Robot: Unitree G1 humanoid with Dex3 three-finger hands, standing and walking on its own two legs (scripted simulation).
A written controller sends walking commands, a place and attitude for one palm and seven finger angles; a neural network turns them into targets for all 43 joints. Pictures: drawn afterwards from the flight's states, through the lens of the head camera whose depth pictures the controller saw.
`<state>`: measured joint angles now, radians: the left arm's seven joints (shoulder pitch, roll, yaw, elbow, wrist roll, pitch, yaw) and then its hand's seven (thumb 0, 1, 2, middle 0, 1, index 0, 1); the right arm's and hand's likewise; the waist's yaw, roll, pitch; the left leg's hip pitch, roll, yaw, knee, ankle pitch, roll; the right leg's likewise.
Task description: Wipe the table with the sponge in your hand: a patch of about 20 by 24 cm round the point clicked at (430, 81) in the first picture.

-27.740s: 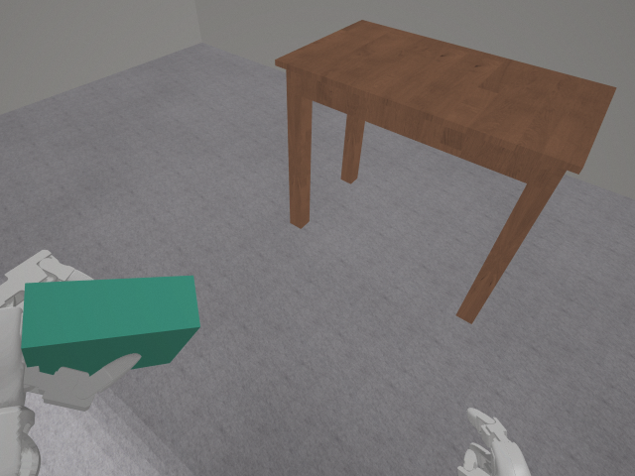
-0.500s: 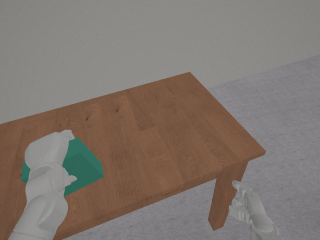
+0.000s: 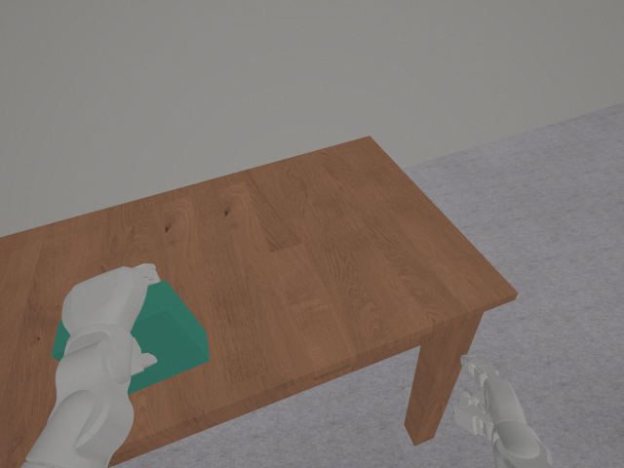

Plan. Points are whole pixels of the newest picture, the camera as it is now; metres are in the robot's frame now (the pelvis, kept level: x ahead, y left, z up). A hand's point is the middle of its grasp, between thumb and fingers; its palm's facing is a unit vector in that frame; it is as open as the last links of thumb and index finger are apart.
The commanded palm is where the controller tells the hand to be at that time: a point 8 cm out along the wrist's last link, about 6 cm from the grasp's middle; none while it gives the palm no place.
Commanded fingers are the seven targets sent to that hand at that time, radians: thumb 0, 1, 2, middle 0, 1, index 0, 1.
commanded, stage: lower the sponge onto the table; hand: left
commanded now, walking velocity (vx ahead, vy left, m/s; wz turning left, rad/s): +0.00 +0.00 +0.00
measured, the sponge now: (147, 350) +0.24 +0.27 +0.03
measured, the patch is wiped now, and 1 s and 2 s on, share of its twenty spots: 0.00 0.00 0.10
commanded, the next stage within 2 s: wipe forward along the first lane in 1.38 s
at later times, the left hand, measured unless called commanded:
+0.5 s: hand (123, 328) +0.24 +0.28 +0.09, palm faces +0.02 -0.10 -1.00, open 9.4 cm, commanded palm +0.21 +0.28 +0.16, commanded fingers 0.00 0.10 1.30 -1.20 -1.60 -1.20 -1.60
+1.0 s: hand (111, 327) +0.24 +0.30 +0.08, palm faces +0.06 -0.09 -0.99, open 9.4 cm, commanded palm +0.21 +0.29 +0.14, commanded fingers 0.00 0.10 1.30 -1.20 -1.60 -1.20 -1.60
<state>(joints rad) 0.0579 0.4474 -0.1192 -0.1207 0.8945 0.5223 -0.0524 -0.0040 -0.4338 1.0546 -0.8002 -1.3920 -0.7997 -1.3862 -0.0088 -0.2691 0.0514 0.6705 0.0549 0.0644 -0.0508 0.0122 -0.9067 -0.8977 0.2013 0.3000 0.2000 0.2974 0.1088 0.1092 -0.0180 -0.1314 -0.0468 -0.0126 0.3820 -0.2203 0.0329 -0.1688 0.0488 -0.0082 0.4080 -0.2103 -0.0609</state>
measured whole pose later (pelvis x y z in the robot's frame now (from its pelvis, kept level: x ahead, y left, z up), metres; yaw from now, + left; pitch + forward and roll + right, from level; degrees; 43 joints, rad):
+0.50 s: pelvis -0.01 +0.00 +0.00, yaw +0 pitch -3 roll +0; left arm 0.05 0.48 -0.11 -0.09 0.92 0.40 -0.02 0.00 -0.44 1.06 -0.80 -1.39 -0.80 -1.38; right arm 0.00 -0.25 0.06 0.68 0.04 0.04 -0.08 0.01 -0.91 -0.90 0.20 0.30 0.20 0.30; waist 0.13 0.08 -0.01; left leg -0.12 -0.04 -0.02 0.39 -0.21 0.03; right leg -0.15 0.05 -0.01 0.40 -0.20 -0.06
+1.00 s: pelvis -0.01 +0.01 +0.00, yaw +0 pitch -2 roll +0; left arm 0.05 0.46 -0.07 -0.02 0.92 0.40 0.07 -0.01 -0.44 1.06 -0.80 -1.39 -0.80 -1.38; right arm 0.02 -0.24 0.04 0.70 0.05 0.03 -0.07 0.01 -0.91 -0.90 0.20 0.30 0.20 0.30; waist 0.12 0.08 -0.02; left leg -0.14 -0.05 -0.01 0.39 -0.22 0.04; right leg -0.16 0.05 -0.01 0.39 -0.19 -0.06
